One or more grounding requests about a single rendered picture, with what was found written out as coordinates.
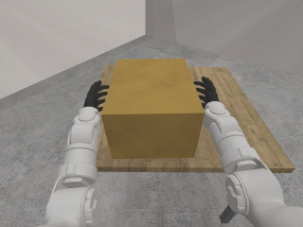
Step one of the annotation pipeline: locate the right robot hand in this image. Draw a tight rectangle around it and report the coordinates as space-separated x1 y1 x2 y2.
193 77 219 108

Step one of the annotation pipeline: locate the left robot upper arm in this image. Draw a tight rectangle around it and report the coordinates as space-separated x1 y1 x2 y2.
37 186 101 227

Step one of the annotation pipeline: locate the left robot hand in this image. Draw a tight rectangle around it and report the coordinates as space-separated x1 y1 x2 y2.
83 80 110 112

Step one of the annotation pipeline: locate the right robot forearm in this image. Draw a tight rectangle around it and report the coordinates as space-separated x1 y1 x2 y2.
203 101 284 201

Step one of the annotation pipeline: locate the table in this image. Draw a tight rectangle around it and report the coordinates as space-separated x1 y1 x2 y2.
96 64 295 223

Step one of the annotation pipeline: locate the right robot upper arm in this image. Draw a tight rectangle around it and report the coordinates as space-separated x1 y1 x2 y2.
225 168 303 227

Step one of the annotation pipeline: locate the left robot forearm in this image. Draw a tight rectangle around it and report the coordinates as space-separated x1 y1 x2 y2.
45 106 101 225

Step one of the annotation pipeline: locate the carton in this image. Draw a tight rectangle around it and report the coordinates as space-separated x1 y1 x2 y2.
101 59 205 159

